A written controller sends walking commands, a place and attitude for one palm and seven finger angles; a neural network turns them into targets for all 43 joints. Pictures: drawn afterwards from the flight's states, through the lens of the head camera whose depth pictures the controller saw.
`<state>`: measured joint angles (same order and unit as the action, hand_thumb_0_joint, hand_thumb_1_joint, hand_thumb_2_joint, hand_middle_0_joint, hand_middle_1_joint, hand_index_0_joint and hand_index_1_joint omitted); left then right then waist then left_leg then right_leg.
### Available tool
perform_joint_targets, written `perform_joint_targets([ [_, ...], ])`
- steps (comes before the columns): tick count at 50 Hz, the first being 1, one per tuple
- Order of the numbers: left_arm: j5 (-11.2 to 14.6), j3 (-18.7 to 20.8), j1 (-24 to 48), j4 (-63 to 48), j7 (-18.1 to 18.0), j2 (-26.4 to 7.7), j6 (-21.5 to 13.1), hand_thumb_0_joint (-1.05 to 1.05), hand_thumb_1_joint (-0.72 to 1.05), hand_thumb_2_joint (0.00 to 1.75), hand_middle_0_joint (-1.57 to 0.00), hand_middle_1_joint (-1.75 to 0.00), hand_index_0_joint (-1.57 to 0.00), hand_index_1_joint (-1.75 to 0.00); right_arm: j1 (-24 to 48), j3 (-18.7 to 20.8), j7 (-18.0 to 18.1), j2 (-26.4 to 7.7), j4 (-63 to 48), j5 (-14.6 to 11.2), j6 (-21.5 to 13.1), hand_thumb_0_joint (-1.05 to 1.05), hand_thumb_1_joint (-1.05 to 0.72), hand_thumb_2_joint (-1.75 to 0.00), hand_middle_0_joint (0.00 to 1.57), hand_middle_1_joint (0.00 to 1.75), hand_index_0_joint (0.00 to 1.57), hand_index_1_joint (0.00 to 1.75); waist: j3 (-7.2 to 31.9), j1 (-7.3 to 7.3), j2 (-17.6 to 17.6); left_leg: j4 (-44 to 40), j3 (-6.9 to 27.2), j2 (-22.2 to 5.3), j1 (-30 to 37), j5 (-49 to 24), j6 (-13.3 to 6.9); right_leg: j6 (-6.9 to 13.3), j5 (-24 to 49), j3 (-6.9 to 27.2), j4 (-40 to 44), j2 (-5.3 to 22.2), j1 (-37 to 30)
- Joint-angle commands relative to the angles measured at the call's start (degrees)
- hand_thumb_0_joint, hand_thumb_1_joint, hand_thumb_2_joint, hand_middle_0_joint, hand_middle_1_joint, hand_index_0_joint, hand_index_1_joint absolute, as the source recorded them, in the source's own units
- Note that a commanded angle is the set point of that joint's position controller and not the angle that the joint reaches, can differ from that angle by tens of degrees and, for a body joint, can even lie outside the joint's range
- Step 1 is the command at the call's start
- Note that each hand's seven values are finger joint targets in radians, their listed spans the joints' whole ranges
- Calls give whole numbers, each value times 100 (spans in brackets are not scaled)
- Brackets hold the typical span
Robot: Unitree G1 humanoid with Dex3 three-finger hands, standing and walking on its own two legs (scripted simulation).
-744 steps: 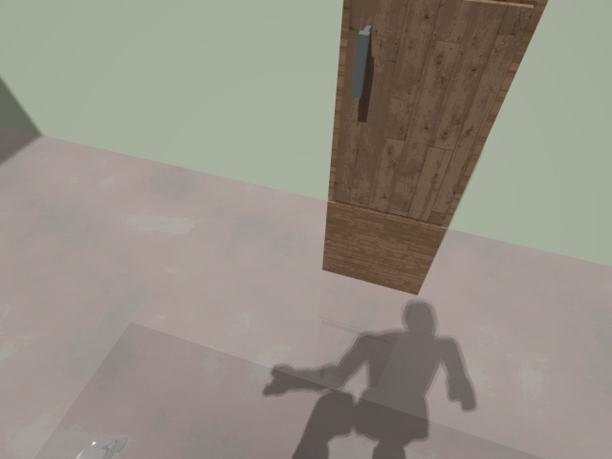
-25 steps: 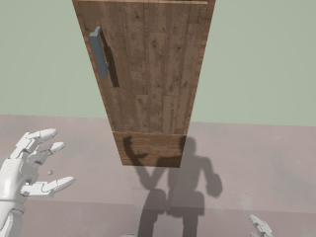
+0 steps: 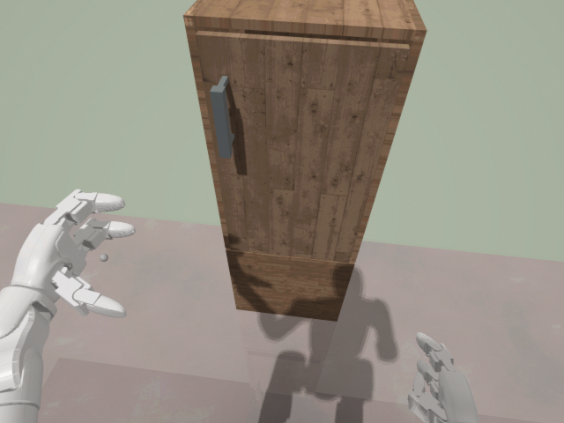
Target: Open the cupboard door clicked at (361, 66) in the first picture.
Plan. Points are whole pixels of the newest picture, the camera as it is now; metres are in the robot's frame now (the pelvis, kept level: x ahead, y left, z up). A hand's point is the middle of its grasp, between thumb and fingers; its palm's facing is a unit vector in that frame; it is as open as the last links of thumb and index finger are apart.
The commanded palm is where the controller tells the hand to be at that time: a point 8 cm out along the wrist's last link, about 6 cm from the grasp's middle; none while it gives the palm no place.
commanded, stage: raise the hand with hooked fingers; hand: left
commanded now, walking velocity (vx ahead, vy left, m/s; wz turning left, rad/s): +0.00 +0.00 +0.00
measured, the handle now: (225, 118) +0.59 +0.18 +0.13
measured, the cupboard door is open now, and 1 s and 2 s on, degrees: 0 0 0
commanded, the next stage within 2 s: move the hooked fingers beside the handle in 0.66 s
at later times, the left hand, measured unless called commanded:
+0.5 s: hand (119, 230) +0.30 +0.25 +0.14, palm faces +0.04 -1.00 -0.04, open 14.0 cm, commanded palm +0.27 +0.29 +0.15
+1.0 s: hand (135, 215) +0.32 +0.23 +0.15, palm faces +0.03 -1.00 -0.02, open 14.0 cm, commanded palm +0.30 +0.28 +0.15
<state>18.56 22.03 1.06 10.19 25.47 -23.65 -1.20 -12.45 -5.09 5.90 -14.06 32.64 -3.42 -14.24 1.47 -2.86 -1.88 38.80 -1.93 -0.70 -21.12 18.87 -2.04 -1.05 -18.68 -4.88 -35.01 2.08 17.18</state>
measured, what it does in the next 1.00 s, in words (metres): stands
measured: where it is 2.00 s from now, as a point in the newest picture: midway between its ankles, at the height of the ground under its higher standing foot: outside the picture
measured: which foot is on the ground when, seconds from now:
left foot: down 0.00-1.00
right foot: down 0.00-1.00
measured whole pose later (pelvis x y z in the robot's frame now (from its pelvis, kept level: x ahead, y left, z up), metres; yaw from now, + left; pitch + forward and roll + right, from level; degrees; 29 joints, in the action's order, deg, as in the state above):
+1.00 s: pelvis +0.00 -0.04 +0.01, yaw +0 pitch +0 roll +0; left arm 17.6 24.7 15.8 26.5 26.9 -26.2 -1.8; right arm -13.5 -3.9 7.7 -16.0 35.6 -4.5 -12.2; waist 0.4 -1.4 -1.9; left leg 34.0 -1.3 -2.5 -18.3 16.1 0.9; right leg 1.8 -17.8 -5.3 -33.2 0.0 15.9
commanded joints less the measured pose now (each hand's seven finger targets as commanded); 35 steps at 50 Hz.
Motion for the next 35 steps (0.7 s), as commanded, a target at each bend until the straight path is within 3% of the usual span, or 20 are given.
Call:
perform_joint_targets([
  [1, 218, 929, 1990, -1369, -62, -1783, -585, 0, -50, 30, -30, -120, -30, -120, 244, 366, 96, -852, -715, 38, -259, 0, -90, -90, 20, 30, 20, 30, 1327, 119, -594, -870, 548, -19, 1255, -1685, 184, 300, 1297, 7, 465, -420, -100],
  [4, 195, 733, 2185, -722, 69, -1610, -382, 0, -50, 30, -30, -120, -30, -120, 285, 363, 138, -865, -602, -30, -208, 0, -90, -90, 20, 30, 20, 30, 946, 211, -514, -1006, 543, -27, 1145, -1392, 169, 287, 1135, -9, 606, -380, 4],
  [6, 172, 651, 2322, -361, 202, -1640, -145, 0, -50, 30, -30, -120, -30, -120, 291, 353, 155, -892, -624, -62, -158, 0, -90, -90, 20, 30, 20, 30, 806, 184, -539, -1073, 517, 20, 1045, -1184, 147, 309, 1023, 30, 730, -372, -71],
  [8, 129, 672, 2459, -193, 297, -1792, 58, 0, -50, 30, -30, -120, -30, -120, 303, 365, 167, -914, -666, -83, -125, 0, -90, -90, 20, 30, 20, 30, 849, 179, -476, -1113, 510, 29, 1050, -1182, 123, 289, 1059, 39, 782, -333, -93],
  [10, 121, 572, 2197, -82, 353, -1649, 156, 0, -50, 30, -30, -120, -30, -120, 298, 387, 143, -920, -734, -94, -101, 0, -90, -90, 20, 30, 20, 30, 939, 148, -297, -1109, 496, 38, 1051, -1221, 102, 285, 1078, 28, 782, -327, -133],
  [15, 277, 964, 1978, -537, 330, -1888, -105, 0, -50, 30, -30, -120, -30, -120, 312, 428, 41, -917, -843, -52, -114, 0, -90, -90, 20, 30, 20, 30, 1295, 50, -89, -1024, 400, 60, 1170, -1563, 66, 274, 1469, 91, 735, -333, -365],
  [17, 328, 1131, 2044, -573, 250, -2000, -227, 0, -50, 30, -30, -120, -30, -120, 326, 426, 23, -911, -833, -31, -116, 0, -90, -90, 20, 30, 20, 30, 1201, 35, -27, -1020, 343, 69, 1068, -1458, 56, 264, 1416, 148, 772, -339, -386],
  [20, 237, 1077, 2229, -661, 99, -1924, -375, 0, -50, 30, -30, -120, -30, -120, 302, 441, 60, -879, -784, -37, -145, 0, -90, -90, 20, 30, 20, 30, 1111, 82, -513, -1065, 292, 71, 1158, -1325, 68, 263, 1254, 158, 803, -325, -273],
  [23, 138, 950, 2353, -769, 31, -1875, -377, 0, -50, 30, -30, -120, -30, -120, 282, 449, 95, -863, -743, -42, -169, 0, -90, -90, 20, 30, 20, 30, 1123, 131, -645, -1061, 243, 78, 1197, -1288, 44, 248, 1277, 209, 844, -296, -318],
  [28, 157, 876, 2232, -606, 117, -1808, -328, 0, -50, 30, -30, -120, -30, -120, 282, 453, 148, -877, -717, -55, -181, 0, -90, -90, 20, 30, 20, 30, 1076, 147, -317, -1015, 214, 89, 1179, -1362, 10, 206, 1498, 256, 858, -285, -375],
  [31, 260, 927, 2072, -235, 211, -1801, -243, 0, -50, 30, -30, -120, -30, -120, 256, 451, 158, -899, -679, -67, -144, 0, -90, -90, 20, 30, 20, 30, 929, 131, 120, -966, 185, 100, 1002, -1281, 7, 160, 1503, 311, 880, -274, -384],
  [35, 276, 867, 2172, -88, 260, -1733, -180, 0, -50, 30, -30, -120, -30, -120, 326, 461, 146, -885, -692, -96, -124, 0, -90, -90, 20, 30, 20, 30, 966, 152, 44, -880, 138, 119, 938, -1250, 6, 120, 1545, 387, 848, -219, -289],
])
